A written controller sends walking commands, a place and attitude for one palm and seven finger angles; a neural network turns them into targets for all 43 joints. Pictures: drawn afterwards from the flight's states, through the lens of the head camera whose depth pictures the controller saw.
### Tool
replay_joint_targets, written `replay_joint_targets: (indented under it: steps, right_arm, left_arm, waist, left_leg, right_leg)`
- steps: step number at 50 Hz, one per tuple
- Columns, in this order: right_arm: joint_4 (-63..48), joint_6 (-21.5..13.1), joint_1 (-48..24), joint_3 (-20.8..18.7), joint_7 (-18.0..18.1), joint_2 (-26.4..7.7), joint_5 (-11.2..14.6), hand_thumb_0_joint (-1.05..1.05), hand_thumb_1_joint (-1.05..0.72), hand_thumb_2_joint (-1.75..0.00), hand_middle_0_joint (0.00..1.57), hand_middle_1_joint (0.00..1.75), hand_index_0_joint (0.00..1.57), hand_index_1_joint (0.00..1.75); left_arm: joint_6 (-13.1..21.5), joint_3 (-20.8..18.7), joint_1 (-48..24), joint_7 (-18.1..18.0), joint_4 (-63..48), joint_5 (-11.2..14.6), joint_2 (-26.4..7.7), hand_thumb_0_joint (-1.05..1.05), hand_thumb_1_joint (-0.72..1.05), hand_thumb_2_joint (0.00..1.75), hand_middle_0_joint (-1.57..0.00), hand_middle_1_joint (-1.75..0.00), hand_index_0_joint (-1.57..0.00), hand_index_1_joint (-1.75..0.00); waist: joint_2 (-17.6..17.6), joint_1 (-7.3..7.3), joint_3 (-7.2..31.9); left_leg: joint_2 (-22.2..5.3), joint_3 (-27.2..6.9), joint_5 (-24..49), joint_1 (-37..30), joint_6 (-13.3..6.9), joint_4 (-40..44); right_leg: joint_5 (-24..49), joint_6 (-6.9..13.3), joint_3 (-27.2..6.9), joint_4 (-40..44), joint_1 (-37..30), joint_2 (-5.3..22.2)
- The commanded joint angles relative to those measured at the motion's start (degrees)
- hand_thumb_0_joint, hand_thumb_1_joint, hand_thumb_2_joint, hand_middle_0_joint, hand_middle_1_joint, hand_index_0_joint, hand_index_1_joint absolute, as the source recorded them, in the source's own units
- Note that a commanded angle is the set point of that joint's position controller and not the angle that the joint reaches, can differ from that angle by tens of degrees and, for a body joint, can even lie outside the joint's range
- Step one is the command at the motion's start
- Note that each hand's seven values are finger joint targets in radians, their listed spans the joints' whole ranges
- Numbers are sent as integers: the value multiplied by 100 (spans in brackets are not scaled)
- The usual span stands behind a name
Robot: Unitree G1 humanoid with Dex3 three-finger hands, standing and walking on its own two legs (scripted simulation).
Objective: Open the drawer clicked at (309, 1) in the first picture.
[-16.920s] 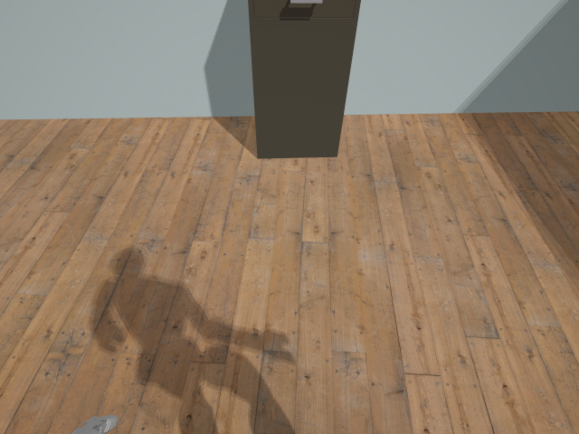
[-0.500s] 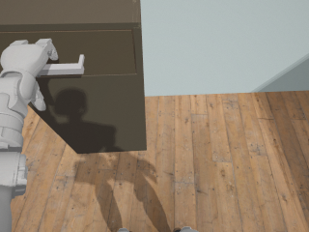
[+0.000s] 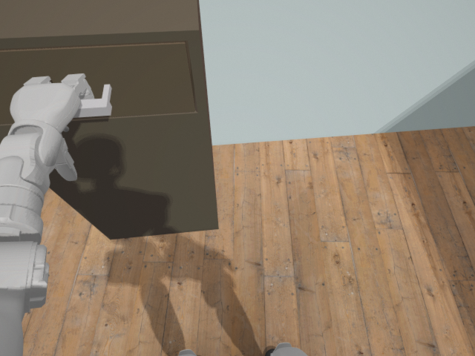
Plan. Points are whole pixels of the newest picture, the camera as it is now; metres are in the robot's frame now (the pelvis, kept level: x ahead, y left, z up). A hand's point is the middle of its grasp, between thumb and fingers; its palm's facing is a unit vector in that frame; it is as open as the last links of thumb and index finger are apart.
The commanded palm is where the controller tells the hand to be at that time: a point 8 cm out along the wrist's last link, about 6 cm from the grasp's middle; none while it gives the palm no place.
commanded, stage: lower the fingers behind the handle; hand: left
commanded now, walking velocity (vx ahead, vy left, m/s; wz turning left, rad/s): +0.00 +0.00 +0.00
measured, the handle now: (74, 100) +0.55 +0.26 +0.07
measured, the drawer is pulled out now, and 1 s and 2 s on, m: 0.00 0.00 0.02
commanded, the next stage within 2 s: close the thumb around the handle in 0.74 s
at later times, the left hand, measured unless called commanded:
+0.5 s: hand (69, 134) +0.49 +0.27 +0.05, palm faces -0.06 +0.00 -1.00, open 13.8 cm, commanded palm +0.48 +0.27 +0.10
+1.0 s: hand (68, 135) +0.48 +0.27 +0.05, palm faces -0.05 -0.02 -1.00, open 13.2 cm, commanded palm +0.47 +0.27 +0.10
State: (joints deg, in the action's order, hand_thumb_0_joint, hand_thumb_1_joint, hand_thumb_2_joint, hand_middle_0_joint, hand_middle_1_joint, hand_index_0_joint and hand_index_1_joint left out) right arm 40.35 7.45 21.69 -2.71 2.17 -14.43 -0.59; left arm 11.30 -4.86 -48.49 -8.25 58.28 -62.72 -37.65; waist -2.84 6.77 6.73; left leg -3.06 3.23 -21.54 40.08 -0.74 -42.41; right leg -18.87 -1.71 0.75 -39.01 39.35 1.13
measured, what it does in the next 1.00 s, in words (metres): stands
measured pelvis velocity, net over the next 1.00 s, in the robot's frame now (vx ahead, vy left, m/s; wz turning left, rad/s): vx -0.01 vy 0.00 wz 0.00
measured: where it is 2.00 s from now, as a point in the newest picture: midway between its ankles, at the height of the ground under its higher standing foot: outside the picture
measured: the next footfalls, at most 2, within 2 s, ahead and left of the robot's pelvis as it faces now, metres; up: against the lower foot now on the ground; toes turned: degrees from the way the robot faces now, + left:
none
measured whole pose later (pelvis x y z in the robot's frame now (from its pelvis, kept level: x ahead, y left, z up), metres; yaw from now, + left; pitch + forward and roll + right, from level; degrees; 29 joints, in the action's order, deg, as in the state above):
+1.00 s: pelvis -0.01 +0.00 -0.01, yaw +0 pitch +20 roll -2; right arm 40.9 6.7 21.3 -2.8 2.0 -15.2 -0.7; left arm 10.3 -3.2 -50.1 -11.6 60.7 -63.0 -37.0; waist -2.6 7.4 7.2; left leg -3.0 2.8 -22.3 43.6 -1.1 -46.0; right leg -19.4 -2.0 0.9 -42.0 42.5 1.2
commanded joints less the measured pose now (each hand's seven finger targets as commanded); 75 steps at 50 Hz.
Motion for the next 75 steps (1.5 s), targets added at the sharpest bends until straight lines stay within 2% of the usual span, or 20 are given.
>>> replay_joint_targets:
  steps: [1, 5, 10, 11, 16, 25, 27, 29, 30, 31, 32, 36, 42, 45, 48, 57, 61, 64, 67, 75]
  right_arm:
    - [-231, -70, 784, -441, 73, -1052, -42, 0, -90, -90, 20, 30, 20, 30]
    - [-181, -70, 795, -417, 54, -1056, -18, 0, -90, -90, 20, 30, 20, 30]
    - [-203, -71, 793, -404, 47, -1066, -36, 0, -90, -90, 20, 30, 20, 30]
    - [-229, -83, 783, -415, 46, -1047, -31, 0, -90, -90, 20, 30, 20, 30]
    - [-214, -122, 765, -395, 81, -1080, -14, 0, -90, -90, 20, 30, 20, 30]
    - [-209, -155, 856, -380, 95, -1100, -42, 0, -90, -90, 20, 30, 20, 30]
    - [-209, -153, 858, -376, 92, -1086, -42, 0, -90, -90, 20, 30, 20, 30]
    - [-205, -126, 830, -371, 93, -1116, -52, 0, -90, -90, 20, 30, 20, 30]
    - [-243, -128, 829, -368, 90, -1077, -39, 0, -90, -90, 20, 30, 20, 30]
    - [-218, -125, 828, -374, 88, -1090, -34, 0, -90, -90, 20, 30, 20, 30]
    - [-242, -130, 808, -375, 83, -1074, -42, 0, -90, -90, 20, 30, 20, 30]
    - [-214, -123, 794, -353, 93, -1107, -7, 0, -90, -90, 20, 30, 20, 30]
    - [-214, -138, 841, -383, 70, -1094, -53, 0, -90, -90, 20, 30, 20, 30]
    - [-201, -127, 842, -406, 44, -1090, -56, 0, -90, -90, 20, 30, 20, 30]
    - [-196, -124, 811, -385, 49, -1106, -24, 0, -90, -90, 20, 30, 20, 30]
    - [-216, -126, 805, -365, 56, -1115, -31, 0, -90, -90, 20, 30, 20, 30]
    - [-196, -136, 830, -367, 62, -1099, -7, 0, -90, -90, 20, 30, 20, 30]
    - [-211, -144, 847, -366, 79, -1120, -25, 0, -90, -90, 20, 30, 20, 30]
    - [-224, -154, 865, -360, 91, -1090, -8, 0, -90, -90, 20, 30, 20, 30]
    - [-211, -157, 913, -359, 108, -1088, -5, 0, -90, -90, 20, 30, 20, 30]
  left_arm:
    - [12, -378, -2548, -334, -1201, 115, -1747, 0, -50, 30, -30, -120, -30, -120]
    - [-120, -177, -2473, -381, -804, 86, -1527, 0, -50, 30, -30, -120, -30, -120]
    - [-176, -257, -2405, -411, -737, 38, -1642, 0, -50, 30, -30, -120, -30, -120]
    - [-172, -98, -2393, -402, -790, 56, -1418, 0, -50, 30, -30, -120, -30, -120]
    - [-153, -3, -2715, -474, -662, -4, -1419, 0, -50, 30, -30, -120, -30, -120]
    - [-236, -185, -2796, -476, -620, -18, -1711, 0, -50, 30, -30, -120, -30, -120]
    - [-259, -107, -2727, -450, -600, 28, -1575, 0, -50, 30, -30, -120, -30, -120]
    - [-221, -266, -2655, -420, -680, 44, -1755, 0, -50, 30, -30, -120, -30, -120]
    - [-208, -114, -2650, -408, -687, 63, -1571, 0, -50, 30, -30, -120, -30, -120]
    - [-190, -267, -2531, -404, -711, 51, -1737, 0, -50, 30, -30, -120, -30, -120]
    - [-172, -117, -2577, -398, -761, 41, -1553, 0, -50, 30, -30, -120, -30, -120]
    - [-173, -191, -2479, -407, -538, 64, -1671, 0, -50, 30, -30, -120, -30, -120]
    - [-93, -253, -2579, -468, -829, 39, -1692, 0, -50, 30, -30, -120, -30, -120]
    - [-100, -306, -2396, -500, -825, 76, -1647, 0, -33, 37, -31, -122, -31, -122]
    - [-192, -183, -2518, -516, -648, 57, -1588, 0, -16, 44, -32, -124, -32, -124]
    - [-305, -210, -2648, -512, -626, 8, -1695, 0, 34, 66, -36, -129, -36, -129]
    - [-347, 74, -2777, -477, -462, 6, -1373, 0, 56, 76, -38, -131, -38, -131]
    - [-316, -102, -2862, -460, -608, 7, -1597, 0, 73, 83, -39, -133, -39, -133]
    - [-313, 95, -2817, -402, -501, 11, -1372, 0, 90, 90, -40, -135, -40, -135]
    - [-229, 10, -2777, -350, -495, 28, -1495, 0, 90, 90, -40, -135, -40, -135]
  waist:
    - [-373, -16, 2630]
    - [-193, 50, 2308]
    - [-266, -25, 2523]
    - [-251, 17, 2499]
    - [-138, 165, 2141]
    - [-429, 103, 2731]
    - [-341, 107, 2618]
    - [-321, 38, 2640]
    - [-361, 64, 2622]
    - [-390, -11, 2602]
    - [-384, 43, 2579]
    - [-195, 62, 2163]
    - [-376, 13, 2598]
    - [-385, -16, 2651]
    - [-174, 69, 2306]
    - [-318, 32, 2503]
    - [-321, 165, 2191]
    - [-295, 116, 2458]
    - [-262, 174, 2369]
    - [-281, 159, 2448]
  left_leg:
    - [280, -150, 3377, -1832, -150, 45]
    - [289, -157, 2927, -1575, -137, 94]
    - [293, -167, 2948, -1572, -136, 54]
    - [294, -156, 2974, -1612, -140, 39]
    - [309, -179, 2389, -1348, -154, 42]
    - [302, -194, 2669, -1523, -139, -112]
    - [296, -179, 2643, -1474, -146, -95]
    - [289, -195, 2737, -1460, -140, -81]
    - [302, -173, 2661, -1444, -147, -76]
    - [289, -183, 2686, -1431, -136, -69]
    - [295, -176, 2650, -1452, -140, -65]
    - [298, -175, 2252, -1199, -148, 20]
    - [271, -219, 2740, -1513, -123, -68]
    - [258, -208, 2942, -1592, -122, -101]
    - [280, -193, 2469, -1318, -136, -28]
    - [280, -221, 2610, -1464, -125, -37]
    - [264, -246, 2400, -1452, -115, -13]
    - [271, -245, 2506, -1505, -132, -29]
    - [281, -233, 2459, -1448, -132, -38]
    - [301, -205, 2400, -1411, -151, -55]
  right_leg:
    - [2405, 267, 123, 124, -1127, -418]
    - [2129, 275, 166, 134, -959, -415]
    - [2146, 290, 142, 63, -1013, -409]
    - [2177, 288, 146, 75, -979, -412]
    - [1818, 290, 140, 89, -713, -404]
    - [1934, 289, 131, -50, -743, -406]
    - [1958, 277, 140, -8, -774, -410]
    - [2013, 294, 142, -39, -840, -414]
    - [1982, 279, 131, -10, -860, -411]
    - [1981, 297, 139, -31, -859, -412]
    - [1945, 290, 149, -13, -812, -420]
    - [1711, 290, 154, 50, -746, -415]
    - [1865, 298, 176, -58, -725, -426]
    - [1959, 288, 176, -60, -742, -427]
    - [1769, 285, 182, 2, -699, -426]
    - [1779, 298, 181, -30, -710, -420]
    - [1575, 302, 210, 32, -436, -427]
    - [1697, 310, 181, 6, -623, -421]
    - [1698, 290, 183, 16, -567, -424]
    - [1750, 287, 140, 24, -658, -423]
